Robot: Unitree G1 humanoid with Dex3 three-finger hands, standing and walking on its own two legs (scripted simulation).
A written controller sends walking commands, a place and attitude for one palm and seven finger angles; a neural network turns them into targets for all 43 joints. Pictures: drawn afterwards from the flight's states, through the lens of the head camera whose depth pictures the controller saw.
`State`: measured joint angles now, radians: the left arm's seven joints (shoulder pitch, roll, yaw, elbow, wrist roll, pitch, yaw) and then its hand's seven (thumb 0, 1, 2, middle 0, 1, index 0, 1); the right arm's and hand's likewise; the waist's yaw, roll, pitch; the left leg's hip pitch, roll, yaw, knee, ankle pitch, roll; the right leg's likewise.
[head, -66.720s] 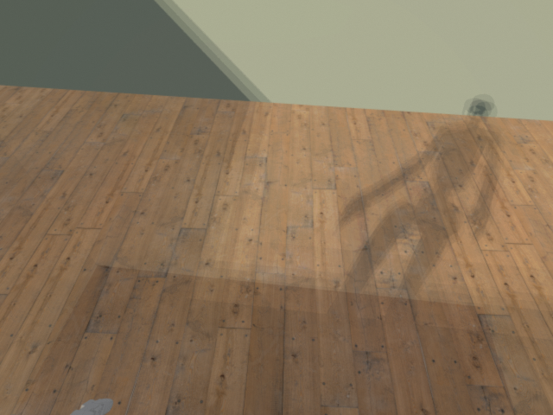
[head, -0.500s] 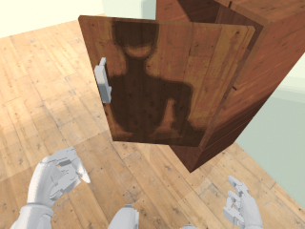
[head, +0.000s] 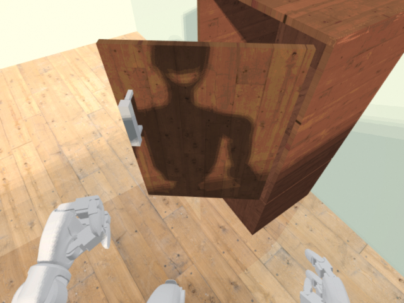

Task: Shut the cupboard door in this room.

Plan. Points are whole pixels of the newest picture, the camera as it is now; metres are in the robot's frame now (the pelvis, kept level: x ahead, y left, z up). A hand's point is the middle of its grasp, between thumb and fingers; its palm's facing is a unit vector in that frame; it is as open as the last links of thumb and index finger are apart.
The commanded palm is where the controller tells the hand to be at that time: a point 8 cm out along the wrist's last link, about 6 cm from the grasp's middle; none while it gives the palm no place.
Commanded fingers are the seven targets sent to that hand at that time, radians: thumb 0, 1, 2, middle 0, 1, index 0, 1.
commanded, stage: raise the hand and make a fist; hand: left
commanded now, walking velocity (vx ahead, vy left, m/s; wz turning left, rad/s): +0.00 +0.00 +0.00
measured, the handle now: (133, 118) +0.50 +0.20 +0.07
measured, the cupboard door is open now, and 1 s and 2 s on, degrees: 53 53 53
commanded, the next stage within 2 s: bring the fist close to the handle in 0.24 s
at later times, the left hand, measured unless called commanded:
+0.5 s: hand (111, 221) +0.25 +0.18 +0.07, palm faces +0.00 -1.00 -0.04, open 3.1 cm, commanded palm +0.23 +0.23 +0.07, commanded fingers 0.00 0.90 0.90 -1.30 -1.50 -1.30 -1.50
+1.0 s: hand (130, 178) +0.33 +0.17 +0.07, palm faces -0.01 -1.00 -0.03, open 3.1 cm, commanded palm +0.32 +0.22 +0.07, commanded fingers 0.00 0.90 0.90 -1.30 -1.50 -1.30 -1.50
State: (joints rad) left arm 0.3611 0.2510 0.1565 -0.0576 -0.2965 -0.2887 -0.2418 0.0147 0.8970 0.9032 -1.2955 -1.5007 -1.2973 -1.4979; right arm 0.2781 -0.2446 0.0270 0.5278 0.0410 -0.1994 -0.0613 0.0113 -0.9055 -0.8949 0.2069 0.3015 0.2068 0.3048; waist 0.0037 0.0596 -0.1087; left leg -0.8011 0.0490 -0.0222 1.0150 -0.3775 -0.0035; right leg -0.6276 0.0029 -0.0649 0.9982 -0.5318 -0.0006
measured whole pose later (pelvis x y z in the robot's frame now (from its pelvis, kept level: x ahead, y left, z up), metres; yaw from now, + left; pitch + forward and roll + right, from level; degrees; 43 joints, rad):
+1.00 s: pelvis +0.00 +0.00 +0.00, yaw -1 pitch +11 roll -2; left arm -0.11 0.23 0.15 0.34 -0.22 -0.31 -0.17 0.02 0.90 0.90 -1.30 -1.50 -1.30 -1.50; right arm 0.26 -0.26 0.02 0.60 0.04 -0.15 -0.05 0.01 -0.91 -0.89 0.21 0.30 0.21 0.30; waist -0.01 0.05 -0.10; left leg -0.81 0.05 0.00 0.99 -0.37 0.00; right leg -0.66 0.00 -0.04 1.00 -0.53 0.00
